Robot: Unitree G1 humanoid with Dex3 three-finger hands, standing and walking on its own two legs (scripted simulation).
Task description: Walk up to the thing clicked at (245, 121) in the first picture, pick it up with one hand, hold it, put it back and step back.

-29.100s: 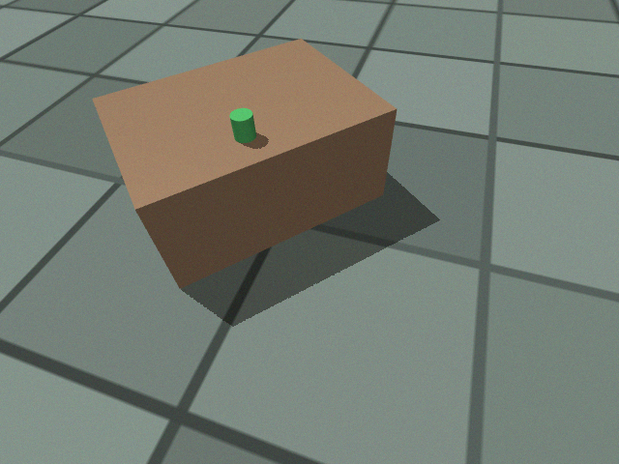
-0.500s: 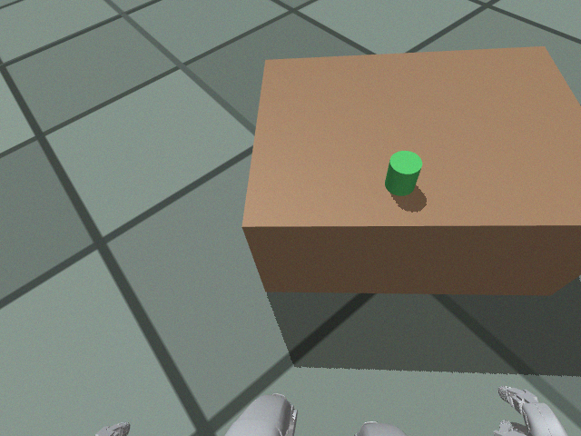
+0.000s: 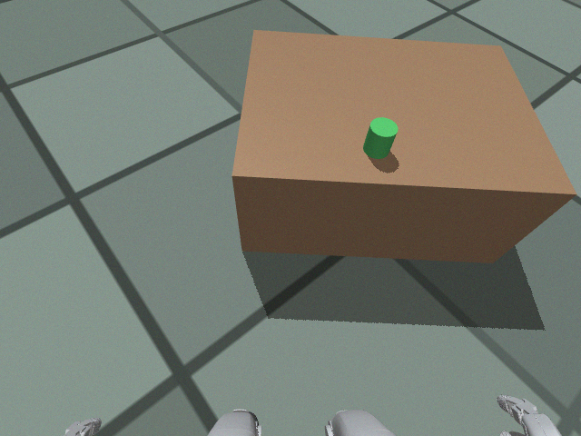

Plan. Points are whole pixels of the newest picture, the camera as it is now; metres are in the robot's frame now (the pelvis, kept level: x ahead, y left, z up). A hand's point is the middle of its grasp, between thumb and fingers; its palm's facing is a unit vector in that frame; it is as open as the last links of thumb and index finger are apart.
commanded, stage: step back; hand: right
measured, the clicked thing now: (379, 138) +0.88 -0.23 -0.27
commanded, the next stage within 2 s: stand in 1.66 s
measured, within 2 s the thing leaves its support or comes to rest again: neither
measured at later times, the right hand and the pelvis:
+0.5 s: hand out of the picture -0.09 -0.29 -0.17, palm faces -0.12 +0.91 -0.40, open 7.4 cm; pelvis -0.17 -0.03 -0.02, yaw +4 degrees
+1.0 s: hand out of the picture -0.15 -0.33 -0.15, palm faces -0.06 +0.93 -0.37, open 7.4 cm; pelvis -0.25 -0.07 +0.00, yaw +2 degrees
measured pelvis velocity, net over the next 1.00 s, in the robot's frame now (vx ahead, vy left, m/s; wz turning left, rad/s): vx -0.25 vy -0.07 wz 0.03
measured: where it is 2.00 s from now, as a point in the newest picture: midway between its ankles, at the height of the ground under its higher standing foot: outside the picture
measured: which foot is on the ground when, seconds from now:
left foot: down 0.00-0.16, up 0.18-0.46, down 0.48-0.82, up 0.84-1.00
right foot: up 0.00-0.10, down 0.12-0.50, up 0.52-0.76, down 0.78-1.00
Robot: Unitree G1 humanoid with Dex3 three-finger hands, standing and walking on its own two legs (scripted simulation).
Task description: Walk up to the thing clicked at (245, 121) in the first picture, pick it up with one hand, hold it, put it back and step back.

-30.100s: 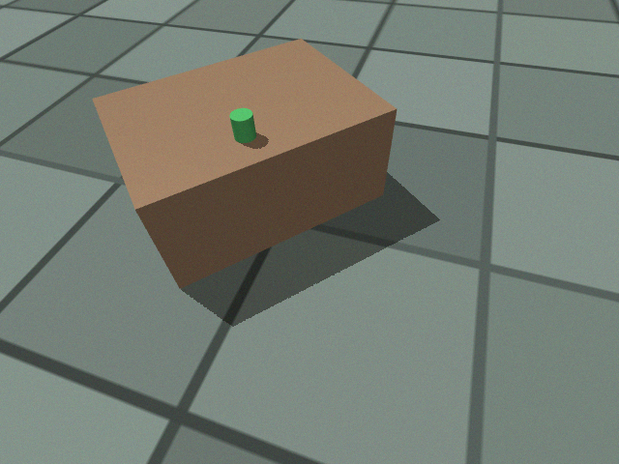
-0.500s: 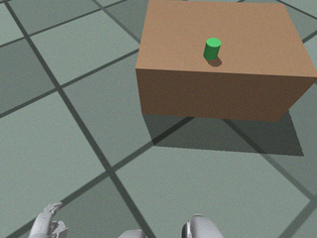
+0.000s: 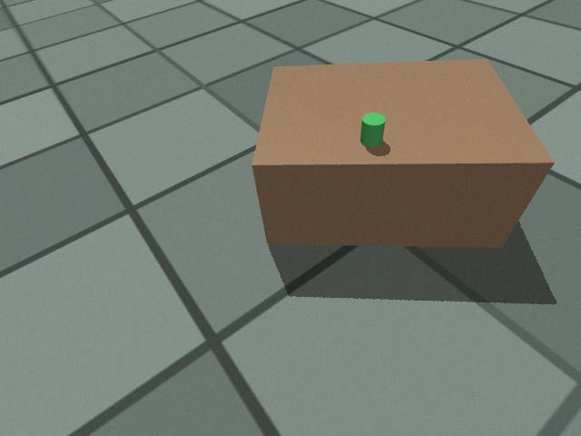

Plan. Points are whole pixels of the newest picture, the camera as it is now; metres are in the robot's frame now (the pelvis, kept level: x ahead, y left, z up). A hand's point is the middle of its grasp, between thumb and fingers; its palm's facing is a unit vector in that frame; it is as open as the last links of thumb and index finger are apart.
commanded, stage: step back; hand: right
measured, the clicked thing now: (372, 129) +1.13 -0.19 -0.27
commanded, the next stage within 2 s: stand in 0.66 s
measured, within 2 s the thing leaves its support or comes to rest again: neither
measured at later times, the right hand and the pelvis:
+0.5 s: hand out of the picture +0.12 -0.23 -0.15, palm faces -0.02 +0.94 -0.34, open 7.4 cm; pelvis +0.03 +0.02 +0.00, yaw +0 degrees
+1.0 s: hand out of the picture +0.12 -0.22 -0.14, palm faces -0.02 +0.95 -0.32, open 7.4 cm; pelvis +0.01 +0.02 +0.02, yaw +0 degrees
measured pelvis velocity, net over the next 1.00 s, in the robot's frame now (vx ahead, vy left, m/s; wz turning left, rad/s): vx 0.01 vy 0.02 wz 0.00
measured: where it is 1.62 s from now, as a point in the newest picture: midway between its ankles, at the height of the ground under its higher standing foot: outside the picture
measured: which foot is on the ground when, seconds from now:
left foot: up 0.00-0.04, down 0.06-1.00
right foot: down 0.00-1.00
